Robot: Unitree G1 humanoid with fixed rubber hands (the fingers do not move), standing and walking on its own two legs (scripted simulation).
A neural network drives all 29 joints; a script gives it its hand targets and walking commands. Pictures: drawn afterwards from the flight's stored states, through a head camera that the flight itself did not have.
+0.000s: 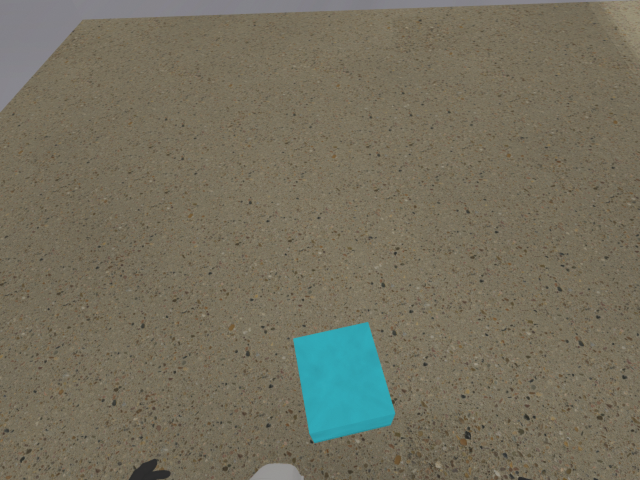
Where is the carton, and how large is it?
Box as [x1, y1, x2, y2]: [293, 322, 394, 442]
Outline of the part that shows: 367,322 293,338 309,433 314,442 388,425 392,420 394,410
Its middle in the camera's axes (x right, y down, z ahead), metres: +0.07 +0.41 +1.14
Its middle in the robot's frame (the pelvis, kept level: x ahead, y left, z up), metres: +0.41 +0.02 -0.70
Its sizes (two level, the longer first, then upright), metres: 0.261 0.228 0.159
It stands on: the floor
